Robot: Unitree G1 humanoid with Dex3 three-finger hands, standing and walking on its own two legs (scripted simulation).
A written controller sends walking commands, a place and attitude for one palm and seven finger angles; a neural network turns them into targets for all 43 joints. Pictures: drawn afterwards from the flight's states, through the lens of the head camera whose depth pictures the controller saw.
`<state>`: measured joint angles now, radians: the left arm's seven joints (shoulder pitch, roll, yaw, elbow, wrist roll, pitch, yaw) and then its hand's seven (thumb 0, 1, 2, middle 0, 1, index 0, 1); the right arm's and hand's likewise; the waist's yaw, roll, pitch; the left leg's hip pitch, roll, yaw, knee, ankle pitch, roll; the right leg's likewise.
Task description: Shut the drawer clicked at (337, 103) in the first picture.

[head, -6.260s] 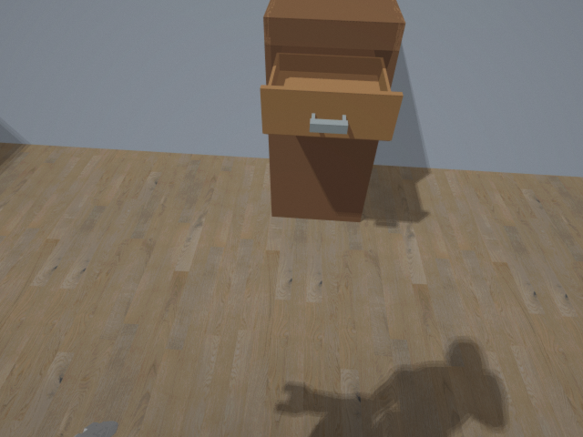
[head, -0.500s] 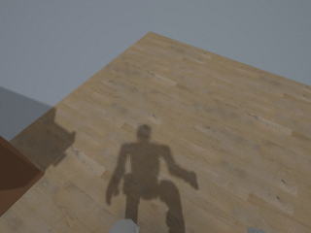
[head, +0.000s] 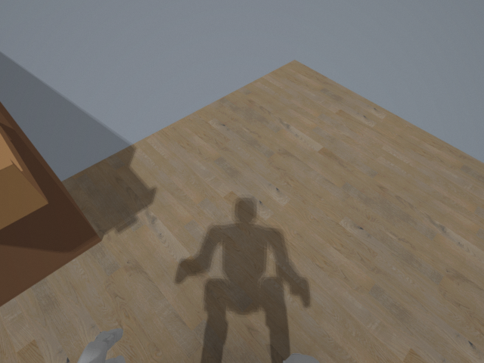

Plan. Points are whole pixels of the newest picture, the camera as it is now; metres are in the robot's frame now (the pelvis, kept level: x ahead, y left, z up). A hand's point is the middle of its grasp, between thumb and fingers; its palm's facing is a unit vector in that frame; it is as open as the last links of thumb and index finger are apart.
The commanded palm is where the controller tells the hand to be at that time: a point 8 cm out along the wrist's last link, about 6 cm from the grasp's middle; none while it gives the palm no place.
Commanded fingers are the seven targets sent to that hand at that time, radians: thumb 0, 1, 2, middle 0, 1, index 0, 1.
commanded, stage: turn to face it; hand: left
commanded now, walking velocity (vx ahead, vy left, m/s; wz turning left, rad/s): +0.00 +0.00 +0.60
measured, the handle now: out of the picture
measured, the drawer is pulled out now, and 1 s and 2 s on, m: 0.28 0.28 0.28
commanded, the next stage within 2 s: take the last steps up to it in 1.18 s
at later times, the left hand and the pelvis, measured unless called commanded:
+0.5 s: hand out of the picture -0.03 +0.16 -0.15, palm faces +0.36 -0.89 -0.27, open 7.3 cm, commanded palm none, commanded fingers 0.00 0.90 0.90 -0.20 -0.30 -0.20 -0.30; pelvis -0.02 -0.04 +0.00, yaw +20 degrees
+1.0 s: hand out of the picture -0.10 +0.24 -0.16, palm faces +0.59 -0.78 -0.23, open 7.4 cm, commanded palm none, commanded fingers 0.00 0.90 0.90 -0.20 -0.30 -0.20 -0.30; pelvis -0.05 +0.02 +0.01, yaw +34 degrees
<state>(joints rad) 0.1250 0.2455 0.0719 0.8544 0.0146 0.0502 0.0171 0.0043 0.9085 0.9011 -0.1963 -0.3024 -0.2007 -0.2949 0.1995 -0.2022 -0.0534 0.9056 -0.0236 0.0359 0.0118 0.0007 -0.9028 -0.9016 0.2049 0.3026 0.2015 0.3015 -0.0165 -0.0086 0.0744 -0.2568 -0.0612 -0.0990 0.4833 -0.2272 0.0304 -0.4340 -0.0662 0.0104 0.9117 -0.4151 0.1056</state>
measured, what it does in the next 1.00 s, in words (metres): steps on the spot, turning left: right foot, then left foot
